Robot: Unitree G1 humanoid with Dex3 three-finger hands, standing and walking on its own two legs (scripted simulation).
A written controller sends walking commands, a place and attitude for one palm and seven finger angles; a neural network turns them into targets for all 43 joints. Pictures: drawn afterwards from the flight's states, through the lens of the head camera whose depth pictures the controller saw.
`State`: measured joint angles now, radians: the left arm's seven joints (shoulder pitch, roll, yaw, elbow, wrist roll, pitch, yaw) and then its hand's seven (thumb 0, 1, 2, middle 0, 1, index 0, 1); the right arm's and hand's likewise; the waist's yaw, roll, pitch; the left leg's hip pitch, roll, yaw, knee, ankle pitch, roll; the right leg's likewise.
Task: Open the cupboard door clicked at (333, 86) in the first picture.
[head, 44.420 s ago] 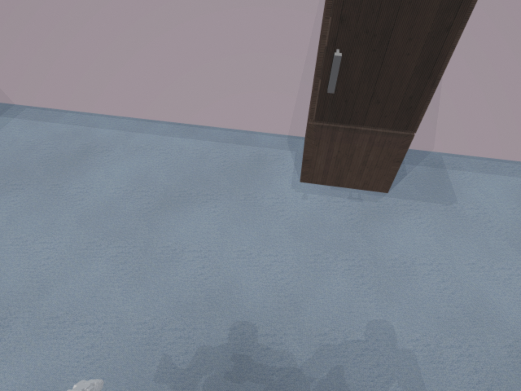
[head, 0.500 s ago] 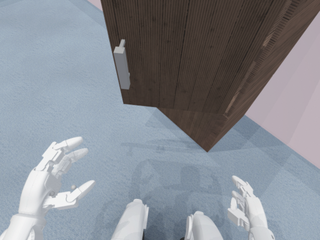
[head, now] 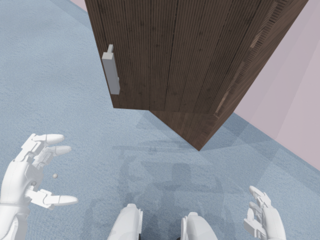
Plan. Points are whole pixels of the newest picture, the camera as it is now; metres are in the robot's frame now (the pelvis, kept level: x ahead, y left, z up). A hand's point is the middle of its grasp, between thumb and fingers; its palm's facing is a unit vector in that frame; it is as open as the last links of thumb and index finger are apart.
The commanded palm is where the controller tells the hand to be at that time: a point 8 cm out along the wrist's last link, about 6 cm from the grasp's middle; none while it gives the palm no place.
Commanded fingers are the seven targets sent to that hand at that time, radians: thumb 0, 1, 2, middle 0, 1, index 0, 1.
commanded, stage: raise the hand with hooked fingers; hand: left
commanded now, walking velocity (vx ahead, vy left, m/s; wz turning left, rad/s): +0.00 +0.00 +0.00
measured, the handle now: (113, 70) +0.58 +0.19 +0.02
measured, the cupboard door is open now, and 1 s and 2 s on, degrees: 40 40 40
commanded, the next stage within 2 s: move the hooked fingers beside the handle in 0.92 s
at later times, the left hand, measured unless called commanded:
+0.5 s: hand (42, 156) +0.28 +0.28 +0.05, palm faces +0.02 -1.00 -0.06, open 14.0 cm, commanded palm +0.26 +0.32 +0.04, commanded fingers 0.00 -0.50 0.30 -0.30 -1.20 -0.30 -1.20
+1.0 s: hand (45, 156) +0.28 +0.28 +0.04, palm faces +0.02 -1.00 -0.06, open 14.0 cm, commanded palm +0.26 +0.32 +0.04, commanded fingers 0.00 -0.50 0.30 -0.30 -1.20 -0.30 -1.20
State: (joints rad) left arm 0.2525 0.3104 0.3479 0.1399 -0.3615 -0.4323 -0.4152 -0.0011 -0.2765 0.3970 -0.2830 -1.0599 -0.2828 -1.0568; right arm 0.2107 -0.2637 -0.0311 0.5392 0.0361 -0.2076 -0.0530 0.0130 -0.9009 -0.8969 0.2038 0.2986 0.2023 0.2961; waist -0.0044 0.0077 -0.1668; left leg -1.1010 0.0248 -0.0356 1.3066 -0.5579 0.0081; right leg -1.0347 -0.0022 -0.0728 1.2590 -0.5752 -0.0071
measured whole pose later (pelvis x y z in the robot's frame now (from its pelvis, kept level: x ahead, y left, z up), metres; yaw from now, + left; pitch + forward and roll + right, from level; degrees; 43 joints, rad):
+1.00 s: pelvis +0.00 +0.00 +0.00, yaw +0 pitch +21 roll -3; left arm 0.03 0.40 0.44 0.35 -0.38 -0.39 -0.52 -0.01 -0.50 0.30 -0.30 -1.20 -0.30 -1.20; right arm 0.24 -0.28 0.02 0.52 0.04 -0.18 -0.06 0.01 -0.90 -0.90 0.21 0.30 0.21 0.30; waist -0.01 0.01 -0.16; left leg -1.13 0.03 -0.03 1.30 -0.55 0.01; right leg -1.06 0.00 -0.07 1.25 -0.56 0.00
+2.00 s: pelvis +0.00 +0.00 -0.01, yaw -2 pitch +26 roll -3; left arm -0.59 0.53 0.50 0.93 -0.20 -0.43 -0.44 -0.01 -0.50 0.30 -0.30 -1.20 -0.30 -1.20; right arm 0.29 -0.29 0.02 0.60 0.02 -0.04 -0.03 0.01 -0.90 -0.90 0.21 0.30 0.21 0.30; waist -0.09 0.01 -0.15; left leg -1.24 0.04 -0.02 1.34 -0.56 0.02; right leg -1.19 0.02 -0.05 1.29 -0.56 0.00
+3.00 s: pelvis -0.01 +0.01 -0.03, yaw -4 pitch +32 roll -7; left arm -0.96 0.72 0.55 1.12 -0.06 -0.36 -0.38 -0.01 -0.50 0.30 -0.30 -1.20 -0.30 -1.20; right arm 0.34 -0.27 0.08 0.60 -0.02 0.07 0.00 0.00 -0.90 -0.90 0.21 0.30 0.21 0.30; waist -0.20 0.02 -0.12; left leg -1.43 0.06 -0.05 1.43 -0.57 0.03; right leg -1.35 0.04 -0.08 1.33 -0.55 0.01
